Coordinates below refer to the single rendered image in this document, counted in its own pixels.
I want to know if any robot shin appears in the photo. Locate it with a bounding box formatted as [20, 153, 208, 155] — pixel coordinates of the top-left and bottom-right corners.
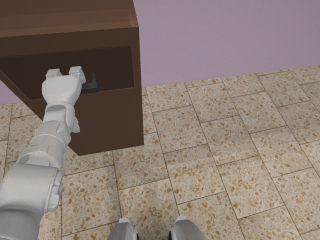
[175, 215, 186, 223]
[118, 217, 131, 223]

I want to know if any left robot shin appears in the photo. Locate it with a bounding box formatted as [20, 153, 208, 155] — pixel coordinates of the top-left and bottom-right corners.
[118, 217, 131, 223]

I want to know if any cabinet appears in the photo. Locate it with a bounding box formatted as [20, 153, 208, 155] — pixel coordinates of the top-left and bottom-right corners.
[0, 0, 144, 156]

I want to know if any robot left hand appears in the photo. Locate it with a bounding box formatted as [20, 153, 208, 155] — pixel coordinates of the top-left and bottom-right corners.
[42, 66, 86, 133]

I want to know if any robot left forearm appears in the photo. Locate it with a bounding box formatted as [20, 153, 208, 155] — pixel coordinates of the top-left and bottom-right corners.
[0, 101, 75, 203]

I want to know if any left robot upper arm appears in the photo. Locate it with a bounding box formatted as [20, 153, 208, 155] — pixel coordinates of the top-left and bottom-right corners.
[0, 163, 64, 240]

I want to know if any right robot shin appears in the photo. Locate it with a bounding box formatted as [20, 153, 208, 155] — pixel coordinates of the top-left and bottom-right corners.
[175, 215, 186, 223]

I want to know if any drawer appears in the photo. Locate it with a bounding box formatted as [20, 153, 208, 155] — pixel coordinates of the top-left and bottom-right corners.
[0, 45, 135, 100]

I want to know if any handle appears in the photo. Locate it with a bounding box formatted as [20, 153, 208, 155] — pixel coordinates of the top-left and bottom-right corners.
[80, 72, 99, 95]

